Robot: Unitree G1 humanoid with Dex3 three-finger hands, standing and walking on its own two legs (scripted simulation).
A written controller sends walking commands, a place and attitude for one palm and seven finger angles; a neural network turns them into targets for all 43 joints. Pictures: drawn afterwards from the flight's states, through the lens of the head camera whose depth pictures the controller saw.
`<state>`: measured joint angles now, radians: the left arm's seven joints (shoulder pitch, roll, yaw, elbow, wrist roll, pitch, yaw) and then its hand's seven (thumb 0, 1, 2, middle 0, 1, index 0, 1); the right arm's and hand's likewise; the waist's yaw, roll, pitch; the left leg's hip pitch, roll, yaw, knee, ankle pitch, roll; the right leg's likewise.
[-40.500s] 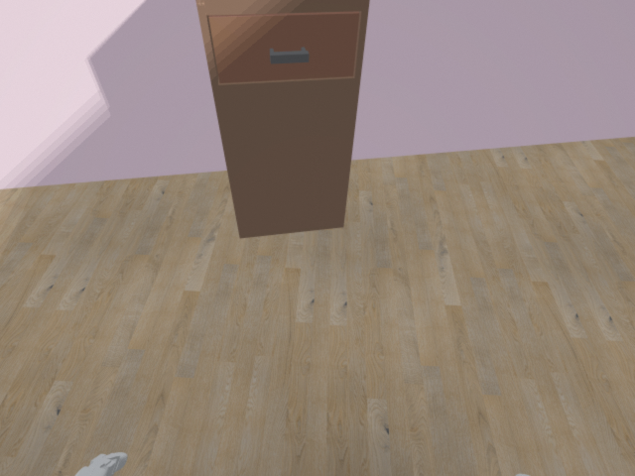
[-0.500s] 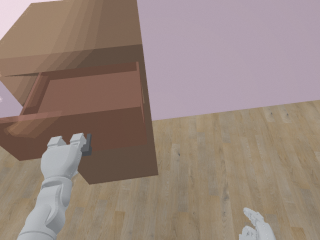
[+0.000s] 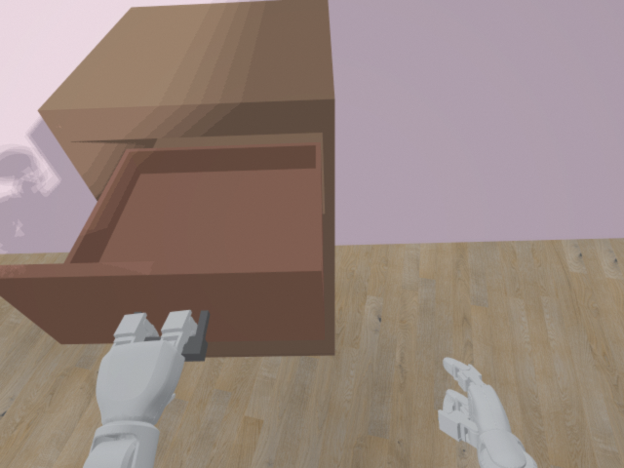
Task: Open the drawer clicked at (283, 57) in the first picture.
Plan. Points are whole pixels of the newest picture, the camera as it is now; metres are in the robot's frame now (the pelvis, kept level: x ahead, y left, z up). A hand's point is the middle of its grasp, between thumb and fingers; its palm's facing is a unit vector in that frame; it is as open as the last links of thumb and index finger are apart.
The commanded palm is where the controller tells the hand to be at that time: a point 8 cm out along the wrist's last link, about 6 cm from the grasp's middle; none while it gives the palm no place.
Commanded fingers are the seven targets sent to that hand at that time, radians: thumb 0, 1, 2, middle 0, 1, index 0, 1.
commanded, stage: pull the drawer open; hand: left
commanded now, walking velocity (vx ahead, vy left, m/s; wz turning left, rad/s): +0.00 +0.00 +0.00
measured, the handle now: (166, 333) +0.26 +0.24 +0.03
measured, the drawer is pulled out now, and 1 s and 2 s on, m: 0.27 0.27 0.27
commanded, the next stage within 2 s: open the thumb to release the handle in 0.12 s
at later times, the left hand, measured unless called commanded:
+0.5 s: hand (165, 383) +0.20 +0.22 +0.01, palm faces +0.02 -0.06 -1.00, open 7.6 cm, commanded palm +0.17 +0.22 +0.06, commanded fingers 0.00 -0.15 0.45 -0.32 -1.24 -0.32 -1.24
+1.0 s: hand (167, 382) +0.20 +0.22 +0.01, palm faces +0.03 -0.05 -1.00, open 13.7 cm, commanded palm +0.18 +0.21 +0.06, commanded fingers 0.00 -0.50 0.30 -0.30 -1.20 -0.30 -1.20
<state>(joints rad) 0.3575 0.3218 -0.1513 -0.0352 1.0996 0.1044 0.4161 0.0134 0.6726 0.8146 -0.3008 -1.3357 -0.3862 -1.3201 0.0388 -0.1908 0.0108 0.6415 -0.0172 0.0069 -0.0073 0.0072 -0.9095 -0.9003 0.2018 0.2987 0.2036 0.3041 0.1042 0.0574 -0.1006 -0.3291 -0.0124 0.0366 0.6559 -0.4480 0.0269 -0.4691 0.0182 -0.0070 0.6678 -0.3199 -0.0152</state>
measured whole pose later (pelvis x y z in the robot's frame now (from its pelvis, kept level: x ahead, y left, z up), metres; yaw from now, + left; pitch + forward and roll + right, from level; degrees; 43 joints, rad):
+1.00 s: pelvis -0.03 -0.02 +0.00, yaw +1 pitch +5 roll +1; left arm 0.14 0.30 -0.14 0.16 1.09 0.13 0.37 0.00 -0.48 0.31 -0.31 -1.19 -0.33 -1.22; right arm 0.10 -0.23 -0.01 0.69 -0.02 -0.01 -0.04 0.01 -0.91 -0.90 0.20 0.30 0.20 0.30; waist 0.09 0.05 -0.08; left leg -0.35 -0.02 0.02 0.65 -0.39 0.01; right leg -0.49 0.01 -0.03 0.67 -0.27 -0.03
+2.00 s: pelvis -0.02 -0.01 +0.02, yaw +2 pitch -2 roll +0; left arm 0.13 0.45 -0.10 -0.20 0.95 0.17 0.07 0.00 -0.50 0.30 -0.32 -1.20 -0.34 -1.21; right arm 0.06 -0.23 0.04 0.67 0.01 0.06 -0.03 0.01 -0.91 -0.90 0.20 0.30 0.20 0.30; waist 0.12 0.11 -0.02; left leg -0.08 -0.02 0.01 0.41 -0.30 0.02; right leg -0.20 0.01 -0.03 0.42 -0.19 -0.02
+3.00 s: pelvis -0.03 -0.01 +0.02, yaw +2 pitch -2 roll +0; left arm 0.20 0.51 0.00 -0.37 0.86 0.19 -0.06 0.00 -0.50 0.30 -0.32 -1.20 -0.32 -1.20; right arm 0.06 -0.27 0.05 0.64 0.03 0.07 0.01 0.01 -0.91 -0.90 0.20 0.30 0.20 0.30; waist 0.11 0.13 0.00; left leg -0.08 -0.02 0.00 0.40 -0.28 0.02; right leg -0.20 0.01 -0.03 0.42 -0.17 -0.03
